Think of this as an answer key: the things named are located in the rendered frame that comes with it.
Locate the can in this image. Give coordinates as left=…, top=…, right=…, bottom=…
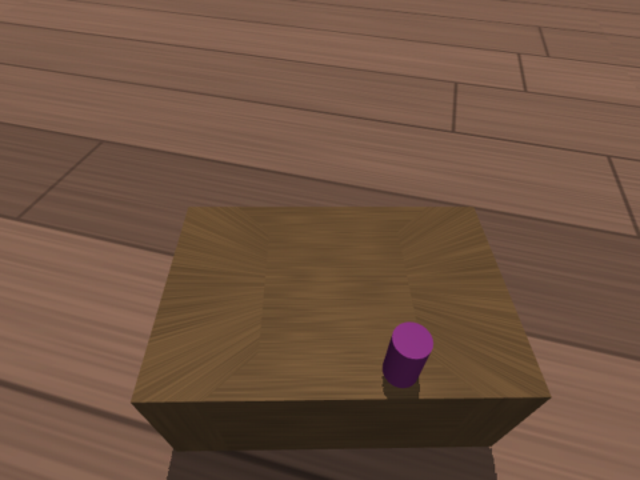
left=382, top=322, right=433, bottom=388

